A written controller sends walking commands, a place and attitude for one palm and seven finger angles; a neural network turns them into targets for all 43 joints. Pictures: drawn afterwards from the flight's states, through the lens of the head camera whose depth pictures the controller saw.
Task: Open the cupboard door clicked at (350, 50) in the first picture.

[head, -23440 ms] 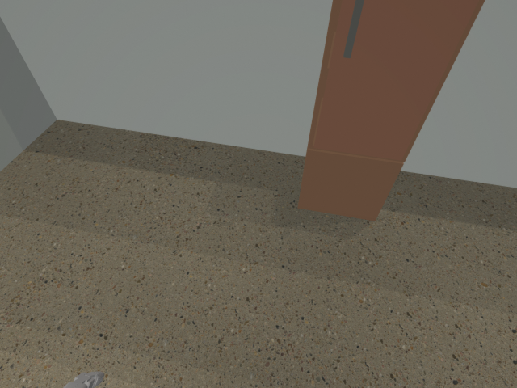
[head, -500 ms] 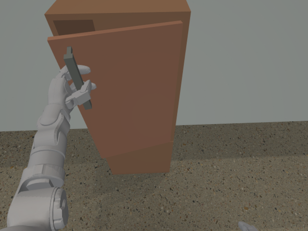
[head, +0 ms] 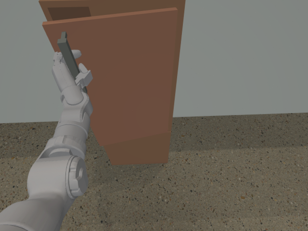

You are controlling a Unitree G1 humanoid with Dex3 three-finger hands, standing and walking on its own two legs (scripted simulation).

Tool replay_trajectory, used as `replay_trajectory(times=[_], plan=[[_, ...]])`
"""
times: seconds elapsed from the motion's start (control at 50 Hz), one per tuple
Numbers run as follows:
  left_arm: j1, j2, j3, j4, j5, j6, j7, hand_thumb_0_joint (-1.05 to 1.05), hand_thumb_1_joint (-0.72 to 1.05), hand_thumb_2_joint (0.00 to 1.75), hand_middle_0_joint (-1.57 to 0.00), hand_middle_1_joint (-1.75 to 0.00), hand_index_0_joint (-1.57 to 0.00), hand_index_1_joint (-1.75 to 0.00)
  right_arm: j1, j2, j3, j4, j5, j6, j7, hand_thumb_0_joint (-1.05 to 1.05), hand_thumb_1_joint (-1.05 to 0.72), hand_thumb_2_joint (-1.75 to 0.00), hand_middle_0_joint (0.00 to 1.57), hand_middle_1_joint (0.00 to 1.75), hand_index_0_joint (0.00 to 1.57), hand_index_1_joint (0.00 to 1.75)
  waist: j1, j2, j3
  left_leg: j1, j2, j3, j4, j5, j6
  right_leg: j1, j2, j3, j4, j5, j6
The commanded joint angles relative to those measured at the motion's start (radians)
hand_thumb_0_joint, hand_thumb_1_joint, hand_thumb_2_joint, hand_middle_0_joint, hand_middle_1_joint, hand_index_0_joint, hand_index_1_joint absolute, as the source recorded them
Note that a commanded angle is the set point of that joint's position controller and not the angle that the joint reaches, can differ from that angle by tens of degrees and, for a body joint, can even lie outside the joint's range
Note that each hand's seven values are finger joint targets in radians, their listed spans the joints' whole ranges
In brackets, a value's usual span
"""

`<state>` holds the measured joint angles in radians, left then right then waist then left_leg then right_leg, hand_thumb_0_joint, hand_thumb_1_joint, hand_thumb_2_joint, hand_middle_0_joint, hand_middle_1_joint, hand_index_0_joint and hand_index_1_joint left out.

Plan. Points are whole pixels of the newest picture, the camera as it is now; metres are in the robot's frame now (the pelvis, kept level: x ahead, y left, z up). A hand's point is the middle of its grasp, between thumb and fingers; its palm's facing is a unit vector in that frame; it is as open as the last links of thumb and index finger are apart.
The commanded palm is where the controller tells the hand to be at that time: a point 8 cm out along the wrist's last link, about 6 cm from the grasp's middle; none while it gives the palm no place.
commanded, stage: pull the door open along its arc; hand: left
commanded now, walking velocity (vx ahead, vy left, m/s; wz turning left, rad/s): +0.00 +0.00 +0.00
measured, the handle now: (74, 65) +0.53 +0.21 +0.16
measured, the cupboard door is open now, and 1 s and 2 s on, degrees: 11 21 48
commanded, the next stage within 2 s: open thumb and fingers to let go in 1.56 s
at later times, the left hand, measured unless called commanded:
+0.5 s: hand (88, 82) +0.45 +0.16 +0.16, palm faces +0.39 -0.92 +0.04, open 5.7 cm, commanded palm +0.38 +0.20 +0.15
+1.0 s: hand (92, 84) +0.44 +0.14 +0.16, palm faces +0.45 -0.89 -0.01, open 5.5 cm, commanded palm +0.39 +0.18 +0.15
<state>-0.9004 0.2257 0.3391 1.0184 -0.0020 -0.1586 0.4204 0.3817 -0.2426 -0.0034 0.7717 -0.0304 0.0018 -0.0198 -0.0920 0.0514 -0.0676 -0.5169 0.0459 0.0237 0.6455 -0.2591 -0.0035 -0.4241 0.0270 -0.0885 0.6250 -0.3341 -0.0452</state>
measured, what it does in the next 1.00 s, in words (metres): stands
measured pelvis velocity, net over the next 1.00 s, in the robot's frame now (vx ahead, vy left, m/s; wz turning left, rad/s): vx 0.03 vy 0.00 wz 0.01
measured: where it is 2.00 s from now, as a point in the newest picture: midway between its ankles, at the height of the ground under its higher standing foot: outside the picture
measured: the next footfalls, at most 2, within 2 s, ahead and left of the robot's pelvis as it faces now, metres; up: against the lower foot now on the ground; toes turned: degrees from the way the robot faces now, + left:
none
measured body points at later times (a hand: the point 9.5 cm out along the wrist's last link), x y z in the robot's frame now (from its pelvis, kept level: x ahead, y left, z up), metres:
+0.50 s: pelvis +0.03 +0.01 +0.01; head +0.03 +0.00 +0.46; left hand +0.43 +0.20 +0.16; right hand +0.11 -0.24 -0.11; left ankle +0.04 +0.13 -0.72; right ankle -0.01 -0.09 -0.72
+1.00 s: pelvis +0.03 +0.00 +0.01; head +0.03 -0.01 +0.46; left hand +0.41 +0.19 +0.16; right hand +0.17 -0.22 -0.11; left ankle +0.04 +0.13 -0.72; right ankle -0.01 -0.09 -0.72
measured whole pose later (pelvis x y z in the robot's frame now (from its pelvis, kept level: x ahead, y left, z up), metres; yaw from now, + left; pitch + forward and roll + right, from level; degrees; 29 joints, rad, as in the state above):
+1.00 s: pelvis +0.03 +0.00 +0.01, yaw +1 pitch +2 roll +0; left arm -0.57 0.03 0.15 0.49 -0.04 0.11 0.46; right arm 0.21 -0.19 0.02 0.69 -0.01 0.05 -0.05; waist 0.01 0.04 -0.06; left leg -0.31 0.02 0.03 0.52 -0.25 -0.01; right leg -0.22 0.01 -0.08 0.51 -0.33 -0.04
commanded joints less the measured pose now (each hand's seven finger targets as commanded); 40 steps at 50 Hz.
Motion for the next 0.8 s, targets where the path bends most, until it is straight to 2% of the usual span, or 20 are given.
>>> replay_trajectory(times=[0.0,0.06,0.12,0.14,0.2,0.26,0.32,0.34,0.38,0.42,0.46,0.52,0.54,0.56,0.62,0.64,0.7,0.72,0.74,0.78], plan=[[-0.557,0.206,-0.015,-0.2,0.006,-0.09,-0.024,0.0,0.9,0.9,-0.4,-1.35,-0.4,-1.35,0.008,-0.133,-0.047,-0.103,0.004,-0.05,-0.009,0.0,-0.9,-0.9,0.2,0.3,0.2,0.3,-0.021,-0.068,-0.299,0.176,-0.05,-0.012,-0.056,0.053,0.052,0.05,-0.008,0.09,-0.147,0.178,0.047],[-0.54,0.214,-0.009,-0.164,0.008,-0.093,-0.025,0.0,0.9,0.9,-0.4,-1.35,-0.4,-1.35,0.023,-0.137,-0.048,-0.099,0.005,-0.05,-0.007,0.0,-0.9,-0.9,0.2,0.3,0.2,0.3,-0.025,-0.074,-0.286,0.172,-0.048,-0.014,-0.063,0.048,0.053,0.041,-0.005,0.086,-0.15,0.169,0.046],[-0.509,0.209,-0.008,-0.209,0.008,-0.107,-0.028,0.0,0.9,0.9,-0.4,-1.35,-0.4,-1.35,0.021,-0.137,-0.053,-0.111,0.005,-0.052,-0.003,0.0,-0.9,-0.9,0.2,0.3,0.2,0.3,-0.005,-0.043,-0.321,0.201,-0.047,-0.01,-0.069,0.067,0.051,0.057,-0.002,0.079,-0.145,0.175,0.041],[-0.471,0.202,-0.005,-0.201,0.006,-0.108,-0.028,0.0,0.9,0.9,-0.4,-1.35,-0.4,-1.35,0.023,-0.135,-0.054,-0.113,0.005,-0.051,-0.001,0.0,-0.9,-0.9,0.2,0.3,0.2,0.3,0.001,-0.054,-0.318,0.203,-0.047,-0.009,-0.07,0.073,0.053,0.063,0.0,0.078,-0.148,0.183,0.041],[-0.404,0.164,-0.023,-0.268,-0.008,-0.107,-0.031,0.0,0.9,0.9,-0.4,-1.35,-0.4,-1.35,0.002,-0.134,-0.055,-0.134,0.011,-0.055,0.004,0.0,-0.9,-0.9,0.2,0.3,0.2,0.3,0.016,-0.031,-0.325,0.237,-0.044,-0.001,-0.075,0.11,0.05,0.074,0.005,0.07,-0.142,0.214,0.036],[-0.297,0.13,-0.029,-0.349,-0.023,-0.085,-0.033,0.0,0.9,0.9,-0.4,-1.35,-0.4,-1.35,-0.019,-0.131,-0.058,-0.156,0.017,-0.054,0.009,0.0,-0.9,-0.9,0.2,0.3,0.2,0.3,0.04,-0.039,-0.335,0.265,-0.038,0.002,-0.086,0.164,0.046,0.108,0.009,0.058,-0.135,0.264,0.031],[-0.178,0.088,-0.042,-0.474,-0.038,-0.042,-0.028,0.0,0.9,0.9,-0.4,-1.35,-0.4,-1.35,-0.053,-0.127,-0.06,-0.185,0.022,-0.057,0.012,0.0,-0.9,-0.9,0.2,0.3,0.2,0.3,0.067,-0.041,-0.342,0.296,-0.034,0.013,-0.094,0.225,0.043,0.147,0.012,0.051,-0.133,0.326,0.029],[-0.125,0.076,-0.042,-0.51,-0.046,-0.027,-0.027,0.0,0.9,0.9,-0.4,-1.35,-0.4,-1.35,-0.062,-0.127,-0.06,-0.192,0.025,-0.058,0.012,0.0,-0.9,-0.9,0.2,0.3,0.2,0.3,0.078,-0.061,-0.345,0.301,-0.034,0.013,-0.096,0.244,0.042,0.167,0.013,0.048,-0.134,0.342,0.028],[-0.034,0.031,-0.063,-0.633,-0.06,0.007,-0.025,0.0,0.9,0.9,-0.4,-1.35,-0.4,-1.35,-0.097,-0.117,-0.058,-0.214,0.031,-0.06,0.015,0.0,-0.9,-0.9,0.2,0.3,0.2,0.3,0.098,-0.044,-0.341,0.329,-0.03,0.022,-0.105,0.308,0.037,0.199,0.013,0.045,-0.129,0.406,0.025],[0.079,-0.002,-0.08,-0.754,-0.07,0.049,-0.023,0.0,0.9,0.9,-0.4,-1.35,-0.4,-1.35,-0.127,-0.109,-0.056,-0.234,0.033,-0.059,0.017,0.0,-0.9,-0.9,0.2,0.3,0.2,0.3,0.118,-0.069,-0.348,0.36,-0.024,0.026,-0.111,0.376,0.033,0.241,0.011,0.039,-0.125,0.468,0.023],[0.21,-0.045,-0.116,-0.868,-0.08,0.097,-0.023,0.0,0.9,0.9,-0.4,-1.35,-0.4,-1.35,-0.166,-0.098,-0.049,-0.257,0.037,-0.052,0.018,0.0,-0.9,-0.9,0.2,0.3,0.2,0.3,0.136,-0.085,-0.318,0.378,-0.018,0.027,-0.123,0.431,0.03,0.275,0.006,0.037,-0.129,0.517,0.022],[0.141,-0.073,-0.16,-0.967,-0.069,0.179,0.001,0.0,0.9,0.9,-0.4,-1.35,-0.4,-1.35,-0.208,-0.091,-0.04,-0.257,0.033,-0.033,0.003,0.0,-0.9,-0.9,0.2,0.3,0.2,0.3,0.106,-0.104,-0.25,0.4,-0.017,0.024,-0.131,0.421,0.028,0.256,-0.002,0.038,-0.155,0.517,0.029],[0.119,-0.065,-0.163,-0.97,-0.057,0.203,0.016,0.0,0.9,0.9,-0.4,-1.35,-0.4,-1.35,-0.221,-0.09,-0.036,-0.25,0.03,-0.024,-0.006,0.0,-0.9,-0.9,0.2,0.3,0.2,0.3,0.1,-0.099,-0.225,0.4,-0.017,0.021,-0.132,0.405,0.028,0.248,-0.005,0.04,-0.165,0.493,0.028],[0.09,-0.085,-0.181,-0.97,-0.046,0.226,0.033,0.0,0.9,0.9,-0.4,-1.35,-0.4,-1.35,-0.231,-0.082,-0.031,-0.245,0.028,-0.017,-0.012,0.0,-0.9,-0.9,0.2,0.3,0.2,0.3,0.093,-0.087,-0.208,0.405,-0.019,0.017,-0.137,0.391,0.026,0.232,-0.008,0.04,-0.169,0.478,0.028],[-0.044,-0.107,-0.216,-0.933,-0.014,0.273,0.067,0.0,0.9,0.9,-0.4,-1.35,-0.4,-1.35,-0.238,-0.072,-0.023,-0.218,0.019,-0.001,-0.029,0.0,-0.9,-0.9,0.2,0.3,0.2,0.3,0.064,-0.083,-0.202,0.423,-0.024,0.003,-0.133,0.382,0.024,0.2,-0.016,0.044,-0.174,0.458,0.027],[-0.06,-0.099,-0.212,-0.926,-0.004,0.279,0.074,0.0,0.9,0.9,-0.4,-1.35,-0.4,-1.35,-0.233,-0.071,-0.024,-0.213,0.014,0.003,-0.033,0.0,-0.9,-0.9,0.2,0.3,0.2,0.3,0.067,-0.092,-0.214,0.427,-0.026,0.001,-0.13,0.384,0.025,0.208,-0.018,0.048,-0.177,0.456,0.025],[-0.09,-0.138,-0.241,-0.892,-0.003,0.279,0.07,0.0,0.9,0.9,-0.4,-1.35,-0.4,-1.35,-0.23,-0.058,-0.022,-0.204,0.012,0.011,-0.037,0.0,-0.9,-0.9,0.2,0.3,0.2,0.3,0.07,-0.059,-0.275,0.452,-0.032,-0.001,-0.119,0.444,0.018,0.22,-0.022,0.049,-0.156,0.515,0.021],[-0.099,-0.139,-0.24,-0.867,-0.005,0.275,0.064,0.0,0.9,0.9,-0.4,-1.35,-0.4,-1.35,-0.229,-0.057,-0.022,-0.201,0.012,0.014,-0.038,0.0,-0.9,-0.9,0.2,0.3,0.2,0.3,0.067,-0.06,-0.274,0.456,-0.032,-0.004,-0.117,0.451,0.016,0.215,-0.023,0.048,-0.156,0.517,0.021],[-0.105,-0.123,-0.231,-0.842,-0.004,0.266,0.061,0.0,0.9,0.9,-0.4,-1.35,-0.4,-1.35,-0.221,-0.061,-0.022,-0.195,0.011,0.016,-0.039,0.0,-0.9,-0.9,0.2,0.3,0.2,0.3,0.062,-0.097,-0.268,0.447,-0.031,-0.009,-0.116,0.441,0.019,0.215,-0.023,0.05,-0.162,0.514,0.024],[-0.145,-0.123,-0.23,-0.845,-0.009,0.247,0.053,0.0,0.9,0.9,-0.4,-1.35,-0.4,-1.35,-0.226,-0.057,-0.022,-0.199,0.012,0.016,-0.041,0.0,-0.9,-0.9,0.2,0.3,0.2,0.3,0.064,-0.075,-0.288,0.449,-0.036,-0.006,-0.114,0.444,0.02,0.223,-0.026,0.055,-0.156,0.532,0.024]])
